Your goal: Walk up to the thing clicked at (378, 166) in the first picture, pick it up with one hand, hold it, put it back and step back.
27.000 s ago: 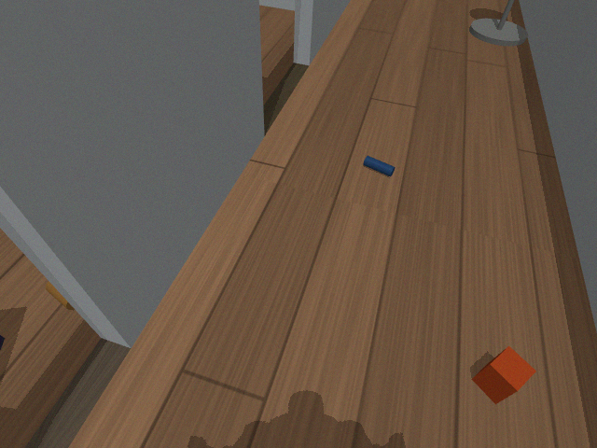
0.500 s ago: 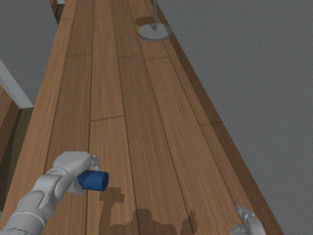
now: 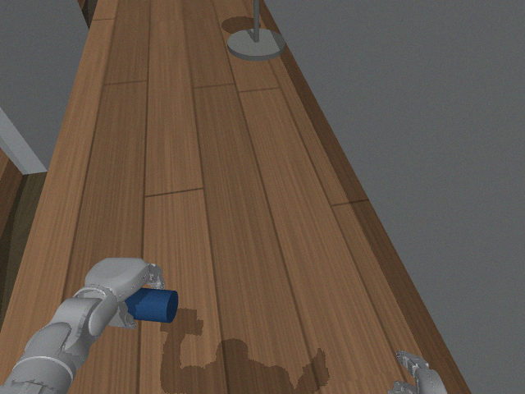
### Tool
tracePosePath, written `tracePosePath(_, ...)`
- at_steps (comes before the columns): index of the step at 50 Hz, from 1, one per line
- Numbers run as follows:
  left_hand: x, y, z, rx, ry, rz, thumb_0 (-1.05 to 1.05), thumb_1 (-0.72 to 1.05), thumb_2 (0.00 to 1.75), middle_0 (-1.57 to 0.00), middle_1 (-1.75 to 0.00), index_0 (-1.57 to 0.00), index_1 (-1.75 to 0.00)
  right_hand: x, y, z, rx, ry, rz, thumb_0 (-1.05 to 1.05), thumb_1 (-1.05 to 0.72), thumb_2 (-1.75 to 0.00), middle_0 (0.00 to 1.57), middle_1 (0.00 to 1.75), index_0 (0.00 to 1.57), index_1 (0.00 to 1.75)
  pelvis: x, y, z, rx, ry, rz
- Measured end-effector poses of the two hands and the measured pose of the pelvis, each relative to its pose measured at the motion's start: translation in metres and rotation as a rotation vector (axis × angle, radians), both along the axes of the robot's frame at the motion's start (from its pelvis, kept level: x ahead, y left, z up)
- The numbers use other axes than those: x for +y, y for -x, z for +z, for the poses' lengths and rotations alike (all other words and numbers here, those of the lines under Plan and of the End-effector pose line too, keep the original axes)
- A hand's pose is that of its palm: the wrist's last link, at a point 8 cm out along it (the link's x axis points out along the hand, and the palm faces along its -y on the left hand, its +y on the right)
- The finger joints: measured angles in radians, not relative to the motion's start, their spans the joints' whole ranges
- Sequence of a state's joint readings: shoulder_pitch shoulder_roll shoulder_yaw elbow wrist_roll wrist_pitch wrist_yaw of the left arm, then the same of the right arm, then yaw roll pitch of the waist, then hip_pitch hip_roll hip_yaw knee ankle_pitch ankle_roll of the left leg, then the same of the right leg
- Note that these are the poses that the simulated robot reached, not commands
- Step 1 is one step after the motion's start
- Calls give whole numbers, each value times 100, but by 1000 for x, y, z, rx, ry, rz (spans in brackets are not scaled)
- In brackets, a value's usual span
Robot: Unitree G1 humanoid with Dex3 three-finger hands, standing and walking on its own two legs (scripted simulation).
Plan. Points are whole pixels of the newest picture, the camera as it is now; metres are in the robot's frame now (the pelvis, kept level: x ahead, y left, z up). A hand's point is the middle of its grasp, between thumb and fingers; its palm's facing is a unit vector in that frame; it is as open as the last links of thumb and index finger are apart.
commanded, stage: crouch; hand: left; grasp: from above
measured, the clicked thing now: (130, 302) +0.29 +0.23 -0.09
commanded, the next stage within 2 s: lower in 1.76 s
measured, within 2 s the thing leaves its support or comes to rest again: neither
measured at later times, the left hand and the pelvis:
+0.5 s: hand (152, 316) +0.34 +0.25 -0.28, palm faces -0.43 +0.07 -0.90, open 8.3 cm; pelvis -0.06 +0.01 -0.17, yaw +0 degrees
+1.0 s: hand (167, 325) +0.38 +0.26 -0.49, palm faces -0.46 +0.03 -0.89, open 8.1 cm; pelvis -0.07 +0.01 -0.32, yaw -3 degrees
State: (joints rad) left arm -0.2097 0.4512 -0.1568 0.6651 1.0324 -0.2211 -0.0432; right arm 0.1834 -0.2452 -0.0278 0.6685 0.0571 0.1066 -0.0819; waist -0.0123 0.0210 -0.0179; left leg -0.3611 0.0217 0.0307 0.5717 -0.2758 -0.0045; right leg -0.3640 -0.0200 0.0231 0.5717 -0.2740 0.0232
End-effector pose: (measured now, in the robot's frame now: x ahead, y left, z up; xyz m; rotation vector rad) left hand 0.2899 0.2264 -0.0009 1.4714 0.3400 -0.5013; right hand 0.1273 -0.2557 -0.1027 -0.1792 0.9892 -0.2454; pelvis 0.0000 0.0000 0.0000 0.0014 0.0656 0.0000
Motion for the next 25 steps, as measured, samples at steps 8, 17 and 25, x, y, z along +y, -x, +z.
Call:
tracePosePath(8,6,-4,-55,-38,-40,-55,-1,24,36,-79,-44,-83,-42,-10,13,-31,72,39,40,1,-90,-90,20,30,21,30,-1,15,-33,128,14,14)
tracePosePath(17,17,-25,-145,-92,-104,-41,-1,24,37,-78,-46,-82,-45,-24,69,-101,225,85,20,1,-90,-90,20,30,21,30,3,39,-100,296,35,18)
tracePosePath(25,19,-49,-225,-102,-105,-14,-1,24,35,-79,-45,-83,-43,-22,137,-166,363,113,-40,1,-90,-90,20,30,21,30,9,56,-166,422,53,10)
